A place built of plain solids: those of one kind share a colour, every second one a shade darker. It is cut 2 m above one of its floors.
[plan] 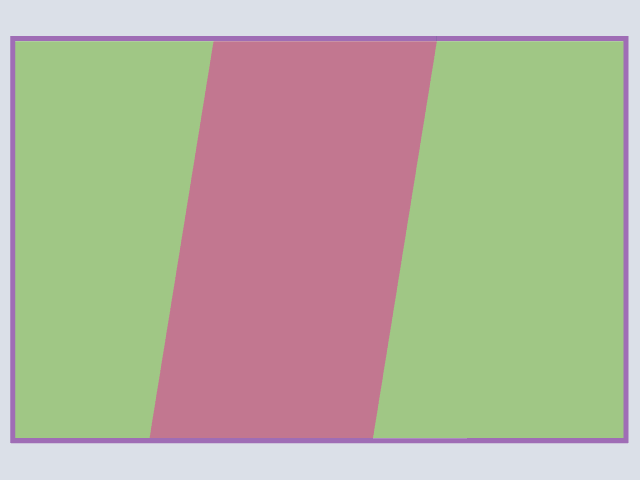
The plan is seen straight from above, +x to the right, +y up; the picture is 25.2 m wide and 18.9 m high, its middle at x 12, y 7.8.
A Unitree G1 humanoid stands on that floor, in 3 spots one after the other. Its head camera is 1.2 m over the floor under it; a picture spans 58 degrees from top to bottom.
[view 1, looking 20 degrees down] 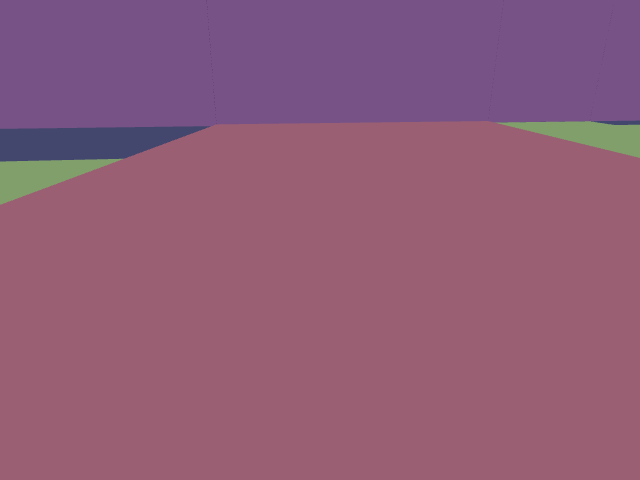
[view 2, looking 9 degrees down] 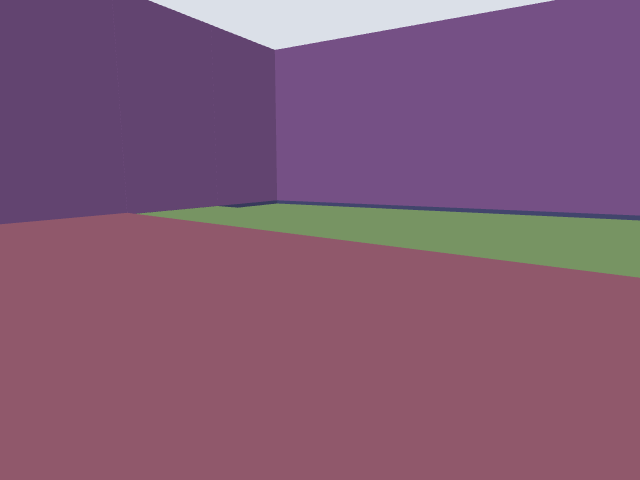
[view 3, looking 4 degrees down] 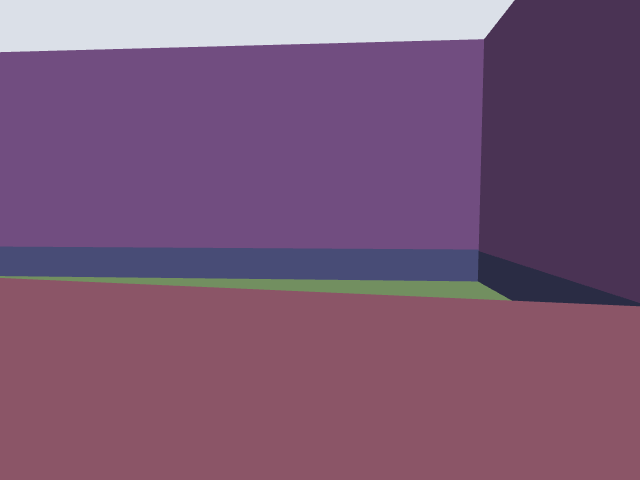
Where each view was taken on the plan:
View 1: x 9.04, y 1.75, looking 82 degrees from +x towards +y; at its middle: deck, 3.51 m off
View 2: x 8.65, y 4.25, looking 31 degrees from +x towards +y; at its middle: deck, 7.67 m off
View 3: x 13.35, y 11.75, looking -176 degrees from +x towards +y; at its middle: wall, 13.42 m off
